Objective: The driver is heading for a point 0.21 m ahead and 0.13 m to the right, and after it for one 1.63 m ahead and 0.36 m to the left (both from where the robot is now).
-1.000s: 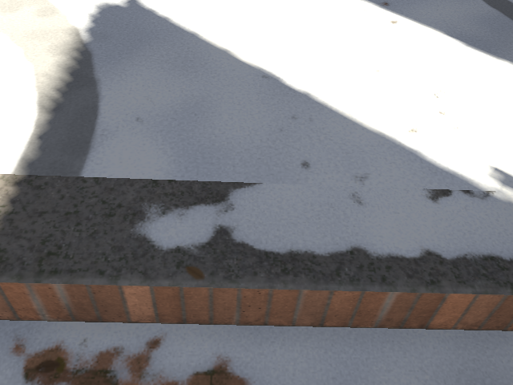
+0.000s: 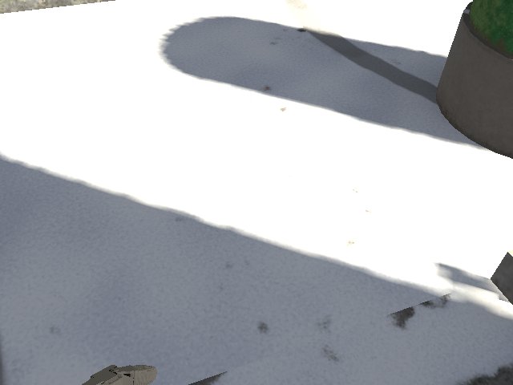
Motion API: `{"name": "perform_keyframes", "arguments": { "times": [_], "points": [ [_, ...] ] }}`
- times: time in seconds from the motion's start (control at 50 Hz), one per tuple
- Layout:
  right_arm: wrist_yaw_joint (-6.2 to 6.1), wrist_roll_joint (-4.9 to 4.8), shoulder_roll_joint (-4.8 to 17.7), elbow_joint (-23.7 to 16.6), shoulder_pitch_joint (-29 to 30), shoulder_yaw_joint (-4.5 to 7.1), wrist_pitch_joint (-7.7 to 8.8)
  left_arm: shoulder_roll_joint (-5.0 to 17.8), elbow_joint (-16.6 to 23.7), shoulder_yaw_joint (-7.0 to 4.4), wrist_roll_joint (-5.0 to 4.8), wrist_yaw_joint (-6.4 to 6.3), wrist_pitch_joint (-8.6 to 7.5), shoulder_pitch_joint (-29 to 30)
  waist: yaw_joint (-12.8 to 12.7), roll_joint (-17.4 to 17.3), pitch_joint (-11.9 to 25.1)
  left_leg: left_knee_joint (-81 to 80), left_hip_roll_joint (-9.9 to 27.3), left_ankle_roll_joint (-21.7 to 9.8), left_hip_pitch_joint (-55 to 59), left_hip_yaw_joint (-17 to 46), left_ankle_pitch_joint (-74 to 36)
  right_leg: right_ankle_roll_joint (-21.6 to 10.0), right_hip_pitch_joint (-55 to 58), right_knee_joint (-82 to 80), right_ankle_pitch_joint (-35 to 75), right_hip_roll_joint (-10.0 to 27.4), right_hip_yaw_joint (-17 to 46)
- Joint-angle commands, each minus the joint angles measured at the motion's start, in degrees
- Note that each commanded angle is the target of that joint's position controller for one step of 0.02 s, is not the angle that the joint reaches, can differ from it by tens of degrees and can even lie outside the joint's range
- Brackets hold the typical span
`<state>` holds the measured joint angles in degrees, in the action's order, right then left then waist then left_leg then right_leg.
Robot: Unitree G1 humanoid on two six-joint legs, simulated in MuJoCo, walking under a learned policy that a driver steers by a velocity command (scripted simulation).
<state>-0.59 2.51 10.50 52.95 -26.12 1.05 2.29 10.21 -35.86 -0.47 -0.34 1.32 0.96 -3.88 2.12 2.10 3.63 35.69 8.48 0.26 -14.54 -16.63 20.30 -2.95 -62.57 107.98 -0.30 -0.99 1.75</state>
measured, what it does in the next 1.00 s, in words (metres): climbs, turning left: right foot 0.16 m higher, then left foot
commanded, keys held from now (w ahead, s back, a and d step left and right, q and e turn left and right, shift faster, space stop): q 0.94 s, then no key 0.06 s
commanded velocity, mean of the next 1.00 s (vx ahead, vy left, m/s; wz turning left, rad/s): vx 0.11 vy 0.00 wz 0.32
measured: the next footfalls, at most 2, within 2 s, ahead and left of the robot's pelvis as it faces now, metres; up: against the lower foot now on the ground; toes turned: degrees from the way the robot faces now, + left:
right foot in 0.20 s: +0.26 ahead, -0.17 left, +0.16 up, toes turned -16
left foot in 0.60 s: +0.37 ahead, +0.06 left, +0.17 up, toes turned +4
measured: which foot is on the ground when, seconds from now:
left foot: down 0.00-0.32, up 0.34-0.58, down 0.60-0.96, up 0.98-1.00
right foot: up 0.00-0.18, down 0.20-0.56, up 0.58-0.94, down 0.96-1.00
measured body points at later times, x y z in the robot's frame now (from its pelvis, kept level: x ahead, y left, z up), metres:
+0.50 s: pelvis +0.21 -0.03 +0.13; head +0.23 -0.01 +0.58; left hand +0.42 +0.20 +0.04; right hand +0.30 -0.31 +0.03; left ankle +0.20 +0.06 -0.46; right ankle +0.22 -0.16 -0.56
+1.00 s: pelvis +0.33 -0.04 +0.16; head +0.34 -0.03 +0.61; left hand +0.44 +0.26 +0.09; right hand +0.59 -0.22 +0.09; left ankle +0.32 +0.06 -0.54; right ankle +0.41 -0.13 -0.56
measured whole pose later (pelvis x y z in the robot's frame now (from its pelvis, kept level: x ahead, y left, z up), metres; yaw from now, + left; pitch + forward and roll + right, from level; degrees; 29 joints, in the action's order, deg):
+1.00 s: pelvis +0.33 -0.04 +0.16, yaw +22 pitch +2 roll -1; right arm -1.9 -0.9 14.9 30.6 -10.1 3.6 -2.2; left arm 11.9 -34.5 -2.0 0.4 -1.0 -1.1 -5.7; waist 1.7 -1.7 0.5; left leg 48.7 -9.3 -2.4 -26.3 11.3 26.2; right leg -1.4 -22.4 35.3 -12.4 -2.3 0.7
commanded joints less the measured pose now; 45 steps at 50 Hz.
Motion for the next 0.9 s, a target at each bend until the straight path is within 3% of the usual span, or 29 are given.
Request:
{"name": "perform_keyframes", "arguments": {
  "times": [0.02, 0.14, 0.2, 0.22, 0.24, 0.26, 0.28, 0.3, 0.32, 0.34, 0.36, 0.38, 0.42, 0.48, 0.5, 0.52, 0.54, 0.56, 0.58, 0.6, 0.62, 0.64, 0.66, 0.7, 0.78, 0.82, 0.86, 0.88, 0.9],
  "points": [
    [-0.55, 0.38, 4.2, -4.9, 4.2, -0.06, 1.55, -1.3, 1.5, 0.76, 0.88, -1.14, 1.06, -2.8, -2.8, -3.7, -8.3, -20.6, 13.7, -7.4, 0.5, 11.4, -2.0, 2.0, -10.5, 9.7, -0.3, 2.0, 4.2],
    [-3.15, -0.84, 4.5, -1.8, -6.7, 0.82, -0.50, -5.1, 4.8, 2.88, 0.26, 0.37, -0.78, 7.9, 3.5, -6.9, -9.4, -19.3, 13.0, -7.6, 20.8, 11.4, -18.3, 3.1, -19.8, -6.3, -3.8, 9.0, 0.3],
    [-4.75, -2.55, 6.0, -2.6, -7.4, 1.76, -3.63, -7.9, 10.1, 5.13, -0.85, 2.77, -2.69, 20.8, 6.8, -9.2, -8.3, -26.5, 11.7, -9.7, 20.5, 14.3, -28.1, 4.5, -7.3, -30.8, -9.0, 12.4, -7.1],
    [-4.92, -2.96, 6.7, -2.9, -6.4, 1.79, -5.12, -7.3, 9.5, 5.39, -1.27, 3.35, -3.05, 19.0, 4.7, -7.4, -7.3, -26.1, 6.7, -10.4, 14.7, 9.7, -32.3, 4.0, 6.4, -42.7, -21.7, 8.7, -13.7],
    [-4.08, -2.71, 4.3, -1.0, -13.4, 1.06, -5.22, -6.9, 9.4, 5.09, -1.15, 2.86, -3.73, 20.9, 6.5, -6.4, -2.3, -21.8, 5.7, -10.2, 12.5, 10.2, -49.9, 2.7, 21.5, -46.8, -23.5, 3.2, -16.9],
    [-2.63, -1.64, 3.5, 0.8, -17.1, 0.28, -4.38, -3.7, 9.3, 3.51, -1.29, 2.28, -4.83, 15.7, 3.6, -7.1, 6.5, -12.7, 6.4, -8.1, 11.9, 11.5, -73.9, 0.1, 39.3, -51.0, -17.0, 1.1, -14.8],
    [-1.65, -2.09, 8.5, -0.5, -12.2, 1.08, -2.88, 0.4, 7.7, 1.14, -2.00, 1.38, -4.50, 6.0, -2.8, -11.2, 14.8, -5.1, 6.8, -6.1, 9.3, 14.2, -78.4, -1.1, 56.3, -61.6, -8.3, 1.4, -9.3],
    [-0.39, -2.96, 11.2, -2.5, -6.3, 2.13, -1.19, 4.6, 5.0, -1.03, -2.27, 0.07, -3.39, -3.6, -7.7, -13.5, 20.4, 4.2, 4.3, -2.5, -3.0, 15.5, -71.3, -3.0, 74.0, -66.1, -3.3, 5.6, -0.3],
    [1.11, -3.20, 9.4, -5.7, 0.4, 2.00, 0.62, 9.9, 0.8, -3.26, -1.76, -1.22, -2.50, -13.3, -11.8, -10.8, 24.5, 20.7, -0.9, 0.7, -19.6, 15.9, -44.6, -7.3, 90.0, -70.0, 2.8, 13.3, 10.6],
    [2.12, -4.16, 7.1, -6.6, 2.5, 2.39, 1.37, 10.6, -1.9, -4.19, -0.52, -2.49, -1.97, -13.6, -9.7, -0.6, 27.7, 43.8, -3.6, 1.1, -26.9, 19.1, 4.2, -10.6, 89.3, -74.5, 15.5, 22.3, 18.3],
    [1.88, -6.25, 8.8, -9.4, 5.9, 4.01, 1.05, 8.8, -0.9, -3.97, 0.96, -3.33, -1.60, -10.4, -8.3, 0.4, 24.1, 59.5, -4.1, 1.4, -34.5, 23.1, 14.7, -11.0, 83.8, -70.4, 21.5, 25.3, 16.6],
    [0.23, -6.71, 7.0, -12.8, 9.3, 3.86, -0.37, 6.0, 0.6, -3.34, 1.17, -3.71, -1.76, -3.6, -5.1, 3.0, 16.3, 65.2, -4.4, 1.5, -41.5, 23.1, 19.1, -8.2, 76.2, -69.8, 18.4, 26.0, 13.6],
    [-1.17, -4.10, 3.3, -14.1, 3.2, 2.51, -3.25, -1.3, 2.0, -1.47, 0.24, -3.93, -3.13, 7.7, 3.0, -0.2, 4.8, 59.1, -1.6, -1.9, -29.8, 22.3, 18.2, -0.7, 51.2, -69.7, 6.3, 24.0, 5.7],
    [-2.77, -2.60, 1.0, -12.4, -9.0, 1.54, -7.20, 2.4, 4.9, -2.19, 1.57, -2.84, -3.34, 17.9, 12.4, -0.2, -4.2, 52.7, -6.4, -0.6, -17.1, 15.0, 2.7, 2.4, 33.4, -73.3, -8.5, 19.4, -8.9],
    [-3.29, -2.98, 0.4, -12.5, -15.5, 1.30, -8.77, 4.7, 6.3, -2.08, 1.32, -1.73, -2.78, 23.6, 18.7, 7.2, -6.6, 30.8, -6.9, -1.2, -10.8, 14.1, 9.5, 3.1, 30.0, -76.1, -3.4, 15.3, -15.0],
    [-3.42, -2.24, 2.0, -11.6, -18.7, 2.07, -8.85, 5.4, 6.7, -2.62, 0.18, -0.96, -2.59, 25.8, 20.0, 9.1, -7.7, 19.4, -7.6, -1.1, -6.1, 12.5, 5.5, 3.0, 30.7, -71.6, -4.6, 13.1, -17.0],
    [-3.20, -1.80, 5.9, -10.4, -20.4, 3.87, -8.53, 5.5, 6.4, -2.70, -0.52, -0.66, -2.64, 24.9, 19.2, 7.5, -0.9, 22.1, -8.4, -2.5, 1.1, 7.7, -4.9, 1.1, 35.1, -66.2, -1.0, 13.3, -16.0],
    [-2.70, -0.52, 6.4, -9.9, -23.5, 4.66, -8.30, 4.5, 7.4, -2.18, -1.53, 0.03, -2.99, 26.3, 19.3, 4.6, 1.7, 19.4, -6.5, -4.9, 8.1, 12.1, -11.9, 0.7, 32.0, -57.7, -5.7, 14.0, -14.6],
    [-1.80, 0.00, 5.5, -9.2, -24.3, 4.71, -7.36, 2.2, 8.3, -1.20, -1.64, 0.58, -2.68, 27.8, 18.9, -2.1, -3.5, 6.7, -8.0, -9.0, 6.9, 18.7, -13.8, 1.4, 27.0, -43.9, -29.6, 9.4, -13.1],
    [-0.69, 0.13, 7.1, -11.5, -15.2, 4.26, -5.20, 0.4, 7.8, -0.87, -1.03, 0.44, -1.50, 22.1, 9.4, -12.7, -9.0, -2.7, -8.2, -12.2, -1.6, 31.6, -19.3, 2.0, 23.3, -28.6, -39.8, 2.5, -8.9],
    [0.02, -1.98, 10.4, -18.0, -0.8, 3.53, -2.37, -1.1, 9.0, -0.67, -1.10, -0.24, -0.75, 9.8, -3.7, -20.8, -10.8, -13.0, -6.9, -13.4, -14.0, 56.4, -24.6, 3.2, 24.2, -20.4, -38.6, -2.6, -1.0],
    [-0.63, -3.08, 17.5, -23.9, 12.2, 5.16, -1.50, -0.7, 8.9, -0.64, -1.28, -0.27, -0.23, 0.1, -10.2, -19.9, -8.7, -22.1, -0.2, -16.0, -15.9, 70.6, 4.5, 5.0, 22.4, -18.2, -34.3, -3.1, 3.4],
    [-1.27, -2.52, 17.5, -25.4, 14.8, 5.55, -0.89, 4.1, 8.0, -1.74, -0.97, -0.01, -0.77, 1.4, -8.2, -9.5, -8.6, -21.5, 2.2, -15.8, -20.4, 74.6, 26.6, 5.0, 21.8, -11.9, -25.5, -2.0, 6.0],
    [-2.07, -2.39, 13.9, -23.9, 12.3, 4.65, -0.31, 5.2, 10.0, -1.94, -0.52, -0.72, -1.15, 7.1, -4.6, -0.2, -5.4, -15.6, 0.3, -13.3, -19.6, 67.6, 30.7, 5.2, 21.5, -13.8, -19.1, -1.0, 7.4],
    [-4.43, -2.44, 7.5, -22.2, 7.2, 3.77, -0.52, 4.9, 13.4, -1.97, 0.70, -2.25, -2.05, 10.8, 0.0, -6.1, 1.1, -9.0, -5.0, -13.8, -5.1, 55.5, 14.7, 6.3, 21.7, -18.9, -13.3, -2.5, 8.9],
    [-5.23, -4.15, 6.9, -22.7, 7.1, 3.34, -3.81, -1.1, 14.8, 0.92, -0.52, -2.19, -1.52, 13.0, -0.1, -7.7, -0.8, -13.2, -5.2, -12.8, 1.8, 53.0, 10.0, 6.3, 20.0, -44.5, -34.4, -1.8, 4.8],
    [-5.82, -4.33, 7.5, -22.7, 5.5, 3.99, -6.64, 0.0, 13.2, 0.57, -1.78, -2.26, -1.61, 14.2, 3.1, -9.2, -0.7, -11.9, -6.8, -10.9, 4.8, 48.6, 8.7, 6.3, 24.6, -65.0, -36.9, -2.3, 1.1],
    [-4.58, -3.43, 9.2, -24.5, 9.2, 4.27, -6.33, 2.4, 10.3, -0.71, -2.86, -2.10, -2.12, 11.7, 3.0, -11.6, 1.1, -11.7, -5.4, -11.2, 3.2, 47.3, -0.4, 5.7, 30.8, -67.3, -29.3, -3.1, -0.7],
    [-3.69, -3.38, 9.4, -25.2, 11.9, 4.32, -5.63, 4.7, 8.0, -1.68, -2.28, -1.95, -2.71, 7.1, 1.6, -13.2, 3.1, -9.6, -4.8, -11.4, 0.7, 47.1, -12.2, 4.7, 37.1, -70.2, -18.7, -2.8, -0.7]
  ]
}}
